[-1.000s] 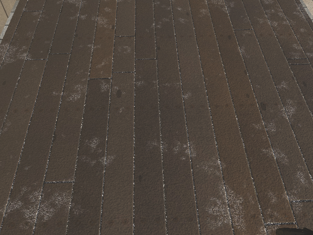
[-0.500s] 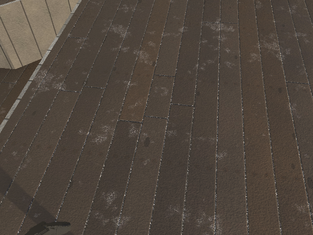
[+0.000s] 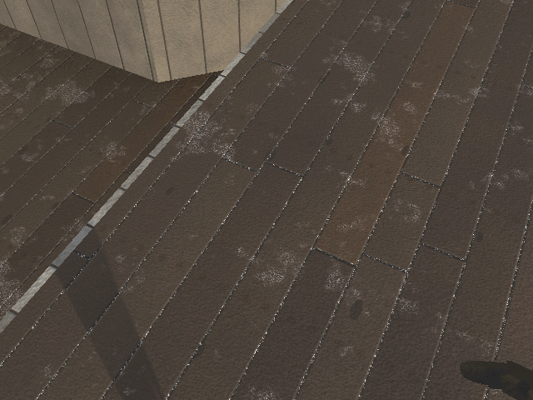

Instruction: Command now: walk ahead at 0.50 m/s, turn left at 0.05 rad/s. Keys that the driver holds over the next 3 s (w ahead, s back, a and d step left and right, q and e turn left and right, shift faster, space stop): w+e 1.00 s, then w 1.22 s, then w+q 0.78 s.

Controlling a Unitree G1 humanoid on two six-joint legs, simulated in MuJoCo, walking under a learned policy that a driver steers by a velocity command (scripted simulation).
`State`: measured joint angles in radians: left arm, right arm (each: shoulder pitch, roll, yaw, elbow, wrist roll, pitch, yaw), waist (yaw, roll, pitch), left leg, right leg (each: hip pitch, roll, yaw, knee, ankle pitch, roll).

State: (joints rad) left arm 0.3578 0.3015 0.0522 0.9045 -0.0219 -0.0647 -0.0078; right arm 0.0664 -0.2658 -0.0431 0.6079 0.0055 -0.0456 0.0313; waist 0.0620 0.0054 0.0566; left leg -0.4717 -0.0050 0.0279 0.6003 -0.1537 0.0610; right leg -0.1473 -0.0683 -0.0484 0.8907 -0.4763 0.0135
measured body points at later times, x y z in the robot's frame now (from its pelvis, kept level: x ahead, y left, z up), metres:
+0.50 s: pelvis +0.28 -0.05 -0.01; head +0.31 -0.06 +0.44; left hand +0.52 +0.15 -0.10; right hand +0.25 -0.33 -0.14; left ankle +0.10 +0.10 -0.71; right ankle +0.38 -0.15 -0.73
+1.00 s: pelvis +0.57 -0.10 +0.00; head +0.60 -0.11 +0.45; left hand +0.76 +0.13 -0.12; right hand +0.64 -0.42 -0.07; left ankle +0.72 -0.05 -0.72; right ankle +0.38 -0.15 -0.69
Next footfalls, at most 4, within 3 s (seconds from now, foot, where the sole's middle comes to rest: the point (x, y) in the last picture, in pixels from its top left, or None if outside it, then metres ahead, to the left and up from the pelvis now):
0.48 right None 0.42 -0.16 -0.76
0.96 left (316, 283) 0.75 -0.07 -0.76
1.46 right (448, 270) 0.82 -0.43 -0.76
1.98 left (425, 166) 1.20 -0.42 -0.76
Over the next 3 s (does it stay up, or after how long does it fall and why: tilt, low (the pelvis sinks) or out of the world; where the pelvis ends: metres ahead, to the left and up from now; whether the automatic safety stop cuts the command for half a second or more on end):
stays up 1.45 -0.69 0.00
